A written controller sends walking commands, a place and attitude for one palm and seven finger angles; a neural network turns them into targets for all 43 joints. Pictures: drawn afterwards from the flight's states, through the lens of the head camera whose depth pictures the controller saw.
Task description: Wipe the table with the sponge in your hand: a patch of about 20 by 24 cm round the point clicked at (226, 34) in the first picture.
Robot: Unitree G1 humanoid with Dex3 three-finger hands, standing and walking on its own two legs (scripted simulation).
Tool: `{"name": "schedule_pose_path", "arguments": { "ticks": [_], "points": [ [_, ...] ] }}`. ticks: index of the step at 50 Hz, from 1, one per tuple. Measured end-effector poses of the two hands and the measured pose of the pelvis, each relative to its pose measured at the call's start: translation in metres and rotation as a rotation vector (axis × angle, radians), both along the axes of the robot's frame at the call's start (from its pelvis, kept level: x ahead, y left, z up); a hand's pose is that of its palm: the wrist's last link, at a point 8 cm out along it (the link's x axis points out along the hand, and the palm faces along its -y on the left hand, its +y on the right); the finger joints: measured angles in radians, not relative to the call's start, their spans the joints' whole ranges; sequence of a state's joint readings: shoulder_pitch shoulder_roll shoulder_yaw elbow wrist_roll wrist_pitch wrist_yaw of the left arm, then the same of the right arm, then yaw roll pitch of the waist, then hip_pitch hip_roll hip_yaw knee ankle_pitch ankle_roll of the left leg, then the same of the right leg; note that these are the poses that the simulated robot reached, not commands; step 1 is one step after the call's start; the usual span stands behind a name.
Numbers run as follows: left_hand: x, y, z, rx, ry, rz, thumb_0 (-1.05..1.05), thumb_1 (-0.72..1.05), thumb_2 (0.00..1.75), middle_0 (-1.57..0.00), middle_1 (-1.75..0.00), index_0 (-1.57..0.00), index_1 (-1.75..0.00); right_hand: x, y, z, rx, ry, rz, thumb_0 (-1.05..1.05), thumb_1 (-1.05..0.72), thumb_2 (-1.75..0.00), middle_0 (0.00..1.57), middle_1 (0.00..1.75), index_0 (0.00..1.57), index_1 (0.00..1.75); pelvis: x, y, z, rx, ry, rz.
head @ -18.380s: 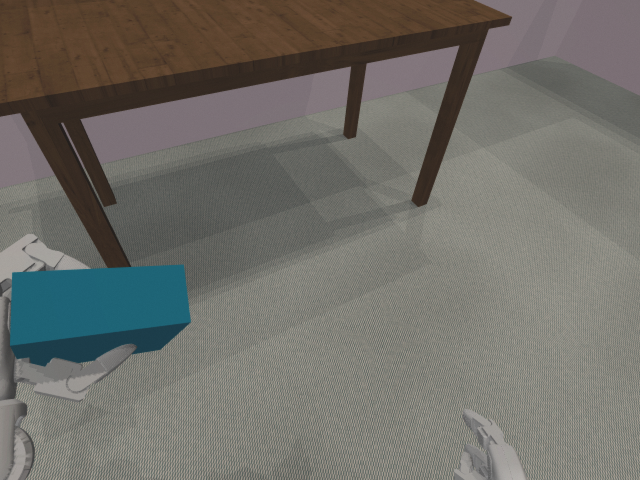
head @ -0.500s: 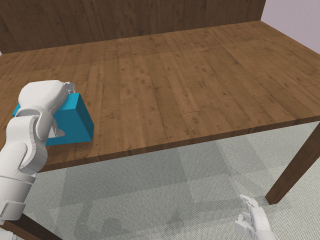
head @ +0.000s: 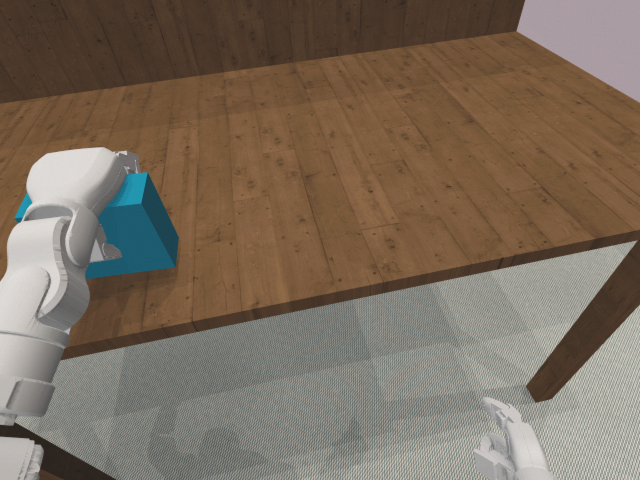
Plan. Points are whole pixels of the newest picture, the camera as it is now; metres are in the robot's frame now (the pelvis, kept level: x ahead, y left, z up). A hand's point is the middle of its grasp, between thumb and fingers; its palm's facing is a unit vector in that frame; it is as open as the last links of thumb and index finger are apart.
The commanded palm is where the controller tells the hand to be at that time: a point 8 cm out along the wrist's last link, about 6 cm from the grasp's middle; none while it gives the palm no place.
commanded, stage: move the sponge above the wiping area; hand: left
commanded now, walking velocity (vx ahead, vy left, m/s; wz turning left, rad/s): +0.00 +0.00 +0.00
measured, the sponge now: (115, 239) +0.34 +0.31 +0.14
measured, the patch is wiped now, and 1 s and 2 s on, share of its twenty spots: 0.00 0.00 0.00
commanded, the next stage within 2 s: none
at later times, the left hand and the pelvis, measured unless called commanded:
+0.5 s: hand (77, 210) +0.32 +0.32 +0.20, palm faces +0.11 +0.04 -0.99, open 9.5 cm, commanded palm +0.28 +0.32 +0.27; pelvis +0.00 +0.01 +0.00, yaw +0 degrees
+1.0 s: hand (81, 192) +0.33 +0.31 +0.22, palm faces +0.18 +0.05 -0.98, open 9.5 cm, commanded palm +0.28 +0.32 +0.27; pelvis +0.00 +0.00 +0.00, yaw -1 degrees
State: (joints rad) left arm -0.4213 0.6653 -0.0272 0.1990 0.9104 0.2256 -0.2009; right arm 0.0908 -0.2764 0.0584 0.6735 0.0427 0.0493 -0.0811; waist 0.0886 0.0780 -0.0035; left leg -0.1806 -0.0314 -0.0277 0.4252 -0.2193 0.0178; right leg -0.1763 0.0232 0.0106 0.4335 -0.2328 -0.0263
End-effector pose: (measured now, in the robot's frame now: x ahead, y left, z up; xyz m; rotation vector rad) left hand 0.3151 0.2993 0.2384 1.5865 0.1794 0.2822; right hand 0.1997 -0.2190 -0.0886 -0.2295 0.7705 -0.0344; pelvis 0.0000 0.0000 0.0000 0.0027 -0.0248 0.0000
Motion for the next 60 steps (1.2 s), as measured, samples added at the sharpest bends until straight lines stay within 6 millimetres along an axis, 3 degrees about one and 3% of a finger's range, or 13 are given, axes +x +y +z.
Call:
{"name": "schedule_pose_path", "arguments": {
  "ticks": [8, 16, 21, 27, 32, 35, 39, 42, 45, 48, 53, 57, 60],
  "points": [
    [-0.007, 0.024, 0.012, -0.020, -0.010, 0.156, 0.00, -0.44, 1.04, -0.78, -1.37, -0.78, -1.37, 0.007, 0.008, -0.004, 0.028, 0.020, 0.012, 0.01, -0.91, -0.90, 0.20, 0.30, 0.20, 0.30, 0.002, 0.006, 0.001, -0.002, 0.011, 0.002],
    [-0.015, 0.003, -0.002, -0.028, 0.067, 0.048, 0.00, -0.44, 1.04, -0.78, -1.37, -0.78, -1.37, 0.022, 0.022, 0.003, 0.033, -0.031, 0.043, 0.01, -0.91, -0.90, 0.20, 0.30, 0.20, 0.30, 0.002, 0.010, 0.000, -0.001, 0.004, 0.011],
    [-0.017, -0.003, 0.004, -0.015, 0.007, -0.008, 0.00, -0.44, 1.04, -0.78, -1.37, -0.79, -1.37, 0.026, 0.030, 0.010, 0.034, -0.051, 0.066, 0.01, -0.91, -0.90, 0.20, 0.30, 0.20, 0.30, 0.001, 0.009, 0.001, -0.001, -0.004, 0.005],
    [-0.021, 0.023, 0.020, -0.011, -0.051, 0.120, 0.00, -0.44, 1.04, -0.78, -1.37, -0.79, -1.37, 0.023, 0.030, 0.009, 0.040, -0.030, 0.075, 0.01, -0.91, -0.90, 0.20, 0.30, 0.20, 0.30, -0.003, 0.007, 0.001, -0.002, -0.006, 0.001],
    [-0.025, 0.041, 0.015, -0.031, 0.031, 0.230, 0.00, -0.44, 1.04, -0.78, -1.37, -0.78, -1.37, 0.016, 0.022, 0.004, 0.029, -0.011, 0.061, 0.01, -0.91, -0.90, 0.20, 0.30, 0.20, 0.30, -0.006, 0.007, 0.001, -0.004, 0.000, 0.014],
    [-0.024, 0.037, 0.005, -0.028, 0.102, 0.199, 0.00, -0.44, 1.04, -0.78, -1.37, -0.78, -1.37, 0.011, 0.018, 0.002, 0.014, -0.009, 0.050, 0.01, -0.91, -0.90, 0.20, 0.30, 0.20, 0.30, -0.007, 0.007, 0.000, -0.004, 0.002, 0.021],
    [-0.019, 0.015, -0.007, -0.017, 0.145, 0.059, 0.00, -0.44, 1.04, -0.78, -1.37, -0.78, -1.37, 0.004, 0.013, 0.002, -0.007, -0.015, 0.034, 0.01, -0.91, -0.90, 0.20, 0.30, 0.20, 0.30, -0.006, 0.007, 0.000, -0.004, -0.003, 0.023],
    [-0.016, -0.005, -0.005, -0.007, 0.094, -0.062, 0.00, -0.44, 1.04, -0.78, -1.37, -0.78, -1.37, 0.000, 0.012, 0.002, -0.011, -0.019, 0.022, 0.01, -0.91, -0.90, 0.20, 0.30, 0.20, 0.30, -0.005, 0.007, 0.000, -0.004, -0.010, 0.014],
    [-0.013, -0.013, 0.008, 0.010, 0.000, -0.103, 0.00, -0.45, 1.04, -0.78, -1.37, -0.79, -1.37, -0.003, 0.012, 0.002, -0.002, -0.013, 0.017, 0.01, -0.91, -0.90, 0.20, 0.30, 0.20, 0.30, -0.004, 0.006, 0.000, -0.003, -0.014, 0.004],
    [-0.011, -0.006, 0.023, 0.007, -0.088, -0.046, 0.00, -0.45, 1.04, -0.78, -1.37, -0.79, -1.37, -0.004, 0.012, -0.001, 0.016, 0.007, 0.020, 0.01, -0.91, -0.90, 0.20, 0.30, 0.20, 0.30, -0.004, 0.005, 0.000, -0.001, -0.013, -0.008],
    [-0.015, 0.024, 0.036, -0.007, -0.102, 0.164, 0.00, -0.45, 1.04, -0.78, -1.37, -0.78, -1.37, -0.001, 0.010, -0.005, 0.043, 0.029, 0.020, 0.01, -0.91, -0.90, 0.20, 0.30, 0.20, 0.30, -0.005, 0.004, 0.001, 0.002, -0.004, -0.018],
    [-0.026, 0.040, 0.023, -0.039, 0.005, 0.270, 0.00, -0.44, 1.04, -0.78, -1.37, -0.78, -1.37, 0.004, 0.006, -0.004, 0.044, 0.015, 0.012, 0.01, -0.91, -0.90, 0.20, 0.30, 0.20, 0.30, -0.005, 0.004, 0.000, 0.002, 0.000, -0.006],
    [-0.033, 0.036, 0.005, -0.048, 0.101, 0.242, 0.00, -0.44, 1.04, -0.78, -1.37, -0.78, -1.37, 0.009, 0.004, -0.001, 0.021, -0.008, 0.019, 0.01, -0.91, -0.90, 0.20, 0.30, 0.20, 0.30, -0.005, 0.004, -0.001, 0.001, -0.001, 0.011]
  ]
}}
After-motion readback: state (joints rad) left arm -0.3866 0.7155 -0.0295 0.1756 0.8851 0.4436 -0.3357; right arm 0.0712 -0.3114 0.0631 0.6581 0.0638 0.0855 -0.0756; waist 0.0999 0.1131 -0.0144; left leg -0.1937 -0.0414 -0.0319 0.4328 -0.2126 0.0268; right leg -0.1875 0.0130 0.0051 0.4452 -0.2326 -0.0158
